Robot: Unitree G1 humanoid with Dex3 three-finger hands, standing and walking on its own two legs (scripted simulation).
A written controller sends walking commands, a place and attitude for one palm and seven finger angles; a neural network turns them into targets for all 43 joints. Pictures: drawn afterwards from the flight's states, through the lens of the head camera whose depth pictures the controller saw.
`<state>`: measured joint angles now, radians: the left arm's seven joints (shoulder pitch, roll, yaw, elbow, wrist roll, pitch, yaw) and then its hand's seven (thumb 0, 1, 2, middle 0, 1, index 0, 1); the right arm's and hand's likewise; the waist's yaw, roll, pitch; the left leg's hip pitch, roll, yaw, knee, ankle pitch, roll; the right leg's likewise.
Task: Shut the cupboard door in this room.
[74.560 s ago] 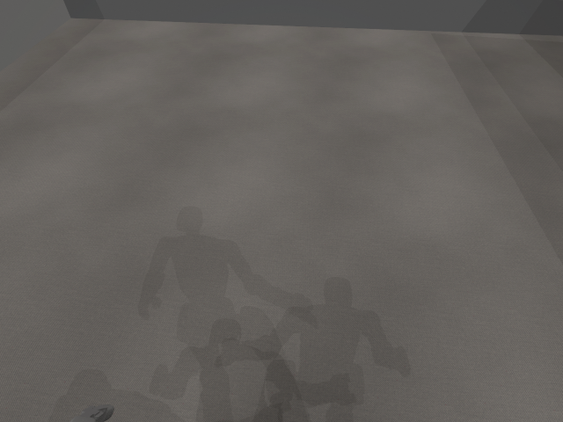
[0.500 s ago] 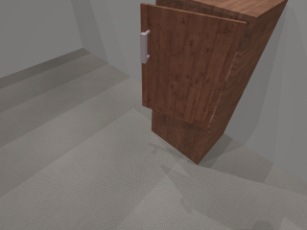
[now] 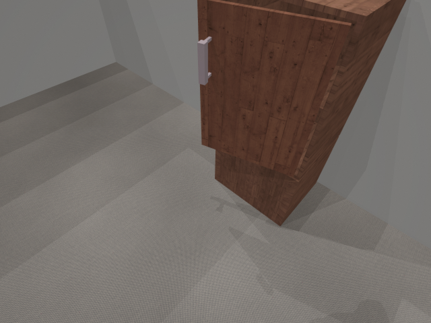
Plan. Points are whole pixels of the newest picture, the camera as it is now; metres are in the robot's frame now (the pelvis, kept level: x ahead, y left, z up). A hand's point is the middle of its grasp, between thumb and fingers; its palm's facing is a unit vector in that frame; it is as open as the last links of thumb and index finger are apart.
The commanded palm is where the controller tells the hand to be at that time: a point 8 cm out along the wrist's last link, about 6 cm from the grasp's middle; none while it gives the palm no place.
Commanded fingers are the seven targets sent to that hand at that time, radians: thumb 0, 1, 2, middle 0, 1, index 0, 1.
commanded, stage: look to check the result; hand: left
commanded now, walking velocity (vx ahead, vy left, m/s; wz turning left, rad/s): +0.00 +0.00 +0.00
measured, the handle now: (206, 60) +0.87 +0.08 +0.07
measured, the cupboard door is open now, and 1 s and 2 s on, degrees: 17 17 17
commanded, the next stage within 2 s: walk to a spot facing it in 0.16 s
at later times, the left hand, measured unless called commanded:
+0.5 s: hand out of the picture +0.00 +0.18 -0.19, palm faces +0.11 -0.97 -0.20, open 7.3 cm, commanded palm none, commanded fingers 0.00 0.90 0.90 -0.20 -0.30 -0.20 -0.30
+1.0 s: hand out of the picture +0.04 +0.26 -0.16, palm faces +0.37 -0.89 -0.26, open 7.4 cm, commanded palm none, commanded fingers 0.00 0.90 0.90 -0.20 -0.30 -0.20 -0.30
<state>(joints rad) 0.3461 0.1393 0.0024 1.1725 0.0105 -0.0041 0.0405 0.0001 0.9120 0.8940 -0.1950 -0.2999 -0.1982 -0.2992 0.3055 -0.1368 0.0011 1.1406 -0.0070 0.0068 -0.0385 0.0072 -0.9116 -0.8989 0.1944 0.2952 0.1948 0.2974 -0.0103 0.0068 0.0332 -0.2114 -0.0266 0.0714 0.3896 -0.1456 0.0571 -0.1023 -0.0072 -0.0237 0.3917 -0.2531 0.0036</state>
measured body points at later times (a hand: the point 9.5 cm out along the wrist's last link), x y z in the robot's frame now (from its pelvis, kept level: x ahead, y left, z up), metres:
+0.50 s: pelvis +0.00 +0.00 -0.01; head +0.02 +0.01 +0.44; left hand -0.01 +0.23 -0.17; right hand +0.01 -0.23 -0.17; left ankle +0.05 +0.08 -0.74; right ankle -0.02 -0.12 -0.74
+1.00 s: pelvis +0.00 +0.01 +0.00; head +0.05 +0.05 +0.44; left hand +0.02 +0.30 -0.14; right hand +0.15 -0.22 -0.14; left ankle +0.03 +0.09 -0.74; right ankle +0.04 -0.16 -0.68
